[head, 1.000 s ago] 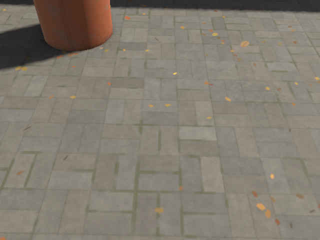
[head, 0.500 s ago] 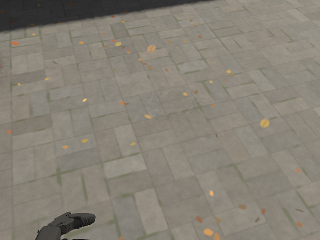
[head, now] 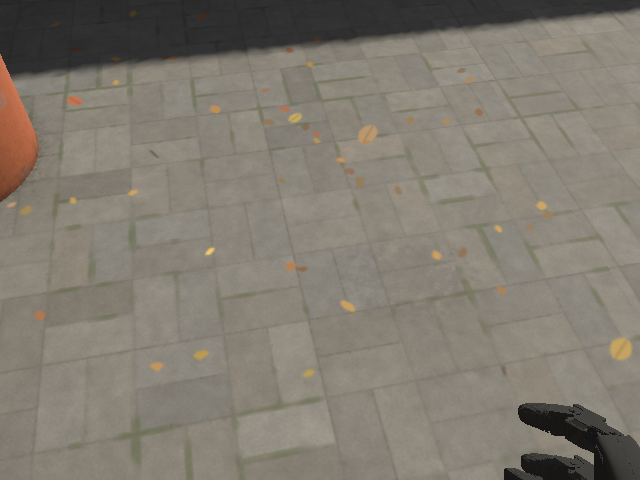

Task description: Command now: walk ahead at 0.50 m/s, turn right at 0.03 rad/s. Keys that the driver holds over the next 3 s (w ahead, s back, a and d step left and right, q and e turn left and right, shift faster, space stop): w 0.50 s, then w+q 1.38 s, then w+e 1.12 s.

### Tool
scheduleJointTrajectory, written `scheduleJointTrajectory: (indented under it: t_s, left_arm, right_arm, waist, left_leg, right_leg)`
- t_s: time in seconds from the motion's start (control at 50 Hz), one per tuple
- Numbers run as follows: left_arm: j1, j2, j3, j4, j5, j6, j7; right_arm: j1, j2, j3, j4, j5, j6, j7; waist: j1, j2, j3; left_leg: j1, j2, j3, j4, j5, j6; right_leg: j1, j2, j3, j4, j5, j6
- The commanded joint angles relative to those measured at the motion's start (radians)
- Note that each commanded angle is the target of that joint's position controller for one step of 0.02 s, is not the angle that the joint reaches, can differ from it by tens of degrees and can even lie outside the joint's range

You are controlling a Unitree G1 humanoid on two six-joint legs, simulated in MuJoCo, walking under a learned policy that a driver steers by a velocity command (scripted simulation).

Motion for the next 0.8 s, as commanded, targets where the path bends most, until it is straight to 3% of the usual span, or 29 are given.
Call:
scheduleJointTrajectory:
  t_s: [0.02,0.04,0.06,0.08,0.1,0.12,0.16,0.24,0.34,0.4,0.44,0.48,0.5,0.52,0.54,0.56,0.58,0.62,0.66,0.7,0.8]
  left_arm:
    - [0.096,-0.026,-0.024,-0.074,0.000,-0.029,-0.020]
    - [0.000,0.073,0.003,-0.082,-0.028,-0.045,-0.021]
    - [-0.133,0.119,0.015,-0.127,-0.048,-0.051,-0.015]
    - [-0.191,0.130,0.021,-0.143,-0.048,-0.050,-0.003]
    - [-0.192,0.119,0.028,-0.147,-0.033,-0.045,0.006]
    - [-0.166,0.095,0.030,-0.153,-0.032,-0.038,0.009]
    - [-0.149,0.060,0.029,-0.151,-0.024,-0.023,0.012]
    - [-0.300,0.060,0.020,-0.210,-0.003,-0.013,0.012]
    - [-0.455,0.086,0.012,-0.248,-0.018,-0.017,-0.001]
    - [-0.539,0.093,0.007,-0.282,-0.027,-0.020,-0.014]
    - [-0.552,0.101,0.006,-0.295,-0.028,-0.026,-0.024]
    - [-0.475,0.126,0.017,-0.280,-0.026,-0.031,-0.028]
    - [-0.363,0.153,0.033,-0.241,-0.019,-0.033,-0.026]
    - [-0.152,0.220,0.060,-0.188,-0.009,-0.038,-0.019]
    - [-0.048,0.319,0.080,-0.172,0.000,-0.035,-0.013]
    - [-0.006,0.258,0.062,-0.168,0.001,-0.037,-0.019]
    - [-0.078,0.197,0.041,-0.178,0.001,-0.042,-0.020]
    - [-0.229,0.126,0.016,-0.195,0.000,-0.050,-0.028]
    - [-0.271,0.088,0.006,-0.178,0.011,-0.059,-0.034]
    - [-0.239,0.106,0.012,-0.151,0.015,-0.065,-0.028]
    - [-0.200,0.139,0.014,-0.117,0.021,-0.063,-0.001]
  right_arm:
    - [0.492,-0.242,-0.072,0.093,-0.022,0.007,-0.002]
    - [0.435,-0.176,-0.061,0.082,-0.020,0.012,-0.009]
    - [0.316,-0.145,-0.050,0.069,-0.018,0.013,-0.015]
    - [0.249,-0.128,-0.039,0.066,-0.030,0.011,-0.014]
    - [0.221,-0.107,-0.030,0.076,-0.042,0.005,-0.012]
    - [0.222,-0.091,-0.022,0.092,-0.041,0.003,-0.008]
    - [0.258,-0.087,-0.017,0.125,-0.035,-0.001,-0.005]
    - [0.308,-0.166,-0.034,0.158,-0.029,0.003,-0.030]
    - [0.374,-0.200,-0.047,0.191,-0.002,0.001,-0.029]
    - [0.422,-0.196,-0.049,0.214,0.002,0.014,-0.027]
    - [0.433,-0.202,-0.053,0.228,0.003,0.022,-0.028]
    - [0.415,-0.217,-0.057,0.232,0.004,0.031,-0.030]
    - [0.403,-0.214,-0.056,0.227,0.001,0.038,-0.029]
    - [0.392,-0.162,-0.039,0.208,-0.008,0.040,-0.026]
    - [0.435,-0.070,-0.014,0.178,-0.020,0.019,-0.022]
    - [0.450,-0.107,-0.019,0.191,-0.003,-0.003,-0.016]
    - [0.383,-0.173,-0.041,0.181,0.021,-0.010,-0.015]
    - [0.300,-0.166,-0.049,0.163,0.012,0.003,-0.027]
    - [0.319,-0.137,-0.056,0.165,0.009,0.032,-0.030]
    - [0.318,-0.108,-0.054,0.157,0.012,0.048,-0.025]
    - [0.212,-0.103,-0.057,0.105,0.000,0.054,-0.011]
  waist:
    - [-0.176,0.291,-0.445]
    - [-0.193,0.180,-0.353]
    - [-0.176,0.109,-0.183]
    - [-0.139,0.026,-0.102]
    - [-0.102,0.018,-0.072]
    - [-0.068,0.032,-0.071]
    - [-0.049,0.047,-0.057]
    - [-0.066,0.029,-0.021]
    - [-0.119,0.047,0.001]
    - [-0.148,0.056,0.020]
    - [-0.142,0.075,0.028]
    - [-0.090,0.089,-0.002]
    - [-0.035,0.083,-0.070]
    - [0.039,0.005,-0.213]
    - [0.038,-0.230,-0.315]
    - [0.055,-0.272,-0.392]
    - [0.043,-0.176,-0.268]
    - [-0.018,-0.079,-0.118]
    - [-0.068,-0.111,-0.065]
    - [-0.077,-0.098,-0.051]
    - [-0.068,-0.063,-0.014]
  left_leg:
    - [0.967,0.421,-0.753,-0.144,-0.142,0.302]
    - [0.878,0.369,-0.753,-0.229,-0.366,0.243]
    - [0.692,0.340,-0.595,-0.269,-0.366,0.194]
    - [0.522,0.307,-0.483,-0.305,-0.251,0.175]
    - [0.423,0.268,-0.403,-0.323,-0.170,0.163]
    - [0.365,0.238,-0.351,-0.338,-0.113,0.157]
    - [0.309,0.219,-0.285,-0.364,-0.060,0.167]
    - [0.272,0.213,-0.219,-0.399,-0.017,0.161]
    - [0.323,0.201,-0.152,-0.411,-0.032,0.117]
    - [0.436,0.236,-0.160,-0.366,-0.049,0.112]
    - [0.479,0.260,-0.165,-0.328,-0.044,0.103]
    - [0.483,0.261,-0.155,-0.246,0.078,0.080]
    - [0.463,0.213,-0.106,-0.111,0.227,0.060]
    - [0.297,0.154,-0.067,0.161,0.190,0.027]
    - [-0.105,-0.001,0.014,0.534,-0.242,-0.045]
    - [-0.256,-0.022,-0.130,0.723,-0.535,-0.040]
    - [-0.337,0.031,-0.169,0.798,-0.461,-0.026]
    - [-0.277,0.116,-0.134,0.723,-0.275,-0.023]
    - [-0.189,0.145,-0.145,0.656,-0.185,-0.024]
    - [-0.197,0.140,-0.150,0.634,-0.124,-0.029]
    - [-0.240,0.108,-0.153,0.406,0.097,-0.045]
  right_leg:
    - [-0.675,0.037,0.092,0.842,-0.054,0.010]
    - [-0.781,-0.022,0.147,0.937,-0.001,-0.006]
    - [-0.829,-0.070,0.108,0.926,0.112,-0.007]
    - [-0.792,-0.112,0.084,0.884,0.190,-0.007]
    - [-0.749,-0.141,0.081,0.829,0.237,-0.004]
    - [-0.705,-0.158,0.082,0.792,0.252,-0.004]
    - [-0.698,-0.177,0.068,0.717,0.258,0.006]
    - [-0.754,-0.195,0.055,0.453,0.442,0.050]
    - [-0.674,-0.150,0.030,0.171,0.585,0.054]
    - [-0.692,-0.138,0.028,0.076,0.539,0.044]
    - [-0.666,-0.129,0.024,0.029,0.464,0.020]
    - [-0.533,-0.099,-0.009,-0.022,0.407,-0.009]
    - [-0.372,-0.070,-0.037,-0.051,0.373,-0.033]
    - [-0.047,-0.170,0.076,-0.019,0.402,-0.088]
    - [0.300,-0.407,0.449,-0.072,0.350,-0.200]
    - [0.330,-0.475,0.699,-0.181,0.213,-0.262]
    - [0.224,-0.446,0.573,-0.194,0.184,-0.221]
    - [-0.044,-0.358,0.325,-0.261,0.269,-0.148]
    - [-0.177,-0.301,0.182,-0.311,0.407,-0.109]
    - [-0.201,-0.289,0.094,-0.328,0.544,-0.105]
    - [-0.188,-0.273,-0.053,-0.352,0.662,-0.084]
Next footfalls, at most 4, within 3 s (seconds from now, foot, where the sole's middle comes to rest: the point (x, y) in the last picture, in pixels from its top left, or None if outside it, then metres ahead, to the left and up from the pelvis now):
0.52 right None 0.42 -0.16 -0.75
1.08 left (312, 376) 0.69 0.08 -0.75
1.54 right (349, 257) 1.03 0.01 -0.75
2.06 left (201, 249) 1.03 0.39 -0.75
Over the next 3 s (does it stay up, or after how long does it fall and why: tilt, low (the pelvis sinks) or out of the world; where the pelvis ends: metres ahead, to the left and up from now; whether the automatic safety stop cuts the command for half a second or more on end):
stays up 1.45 0.47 0.02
